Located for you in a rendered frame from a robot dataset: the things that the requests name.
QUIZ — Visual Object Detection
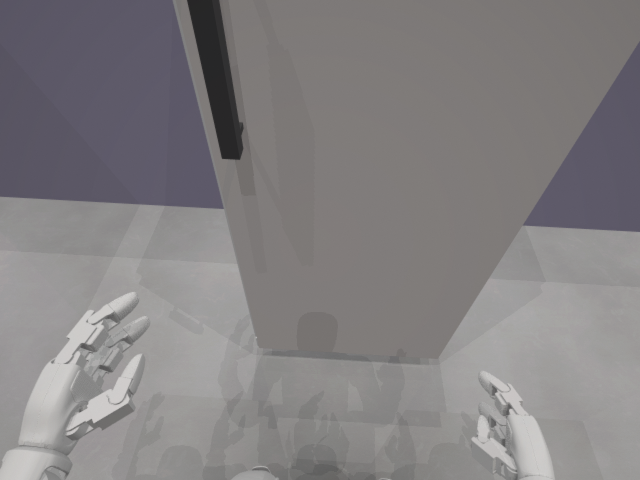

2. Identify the robot left shin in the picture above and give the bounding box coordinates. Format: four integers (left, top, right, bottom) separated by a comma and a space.
251, 466, 271, 474

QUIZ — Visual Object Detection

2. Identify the fridge door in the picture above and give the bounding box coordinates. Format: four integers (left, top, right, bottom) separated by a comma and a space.
176, 0, 640, 359

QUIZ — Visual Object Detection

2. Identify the right robot hand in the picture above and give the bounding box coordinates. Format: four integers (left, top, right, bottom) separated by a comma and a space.
471, 371, 555, 480

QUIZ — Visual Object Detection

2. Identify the left robot hand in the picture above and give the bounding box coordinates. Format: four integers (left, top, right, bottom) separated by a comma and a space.
18, 292, 150, 456

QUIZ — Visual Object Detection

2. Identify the handle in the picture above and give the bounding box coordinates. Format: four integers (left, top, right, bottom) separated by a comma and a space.
187, 0, 244, 160

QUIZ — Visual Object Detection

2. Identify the robot left forearm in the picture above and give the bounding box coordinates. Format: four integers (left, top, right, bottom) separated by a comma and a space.
0, 446, 73, 480

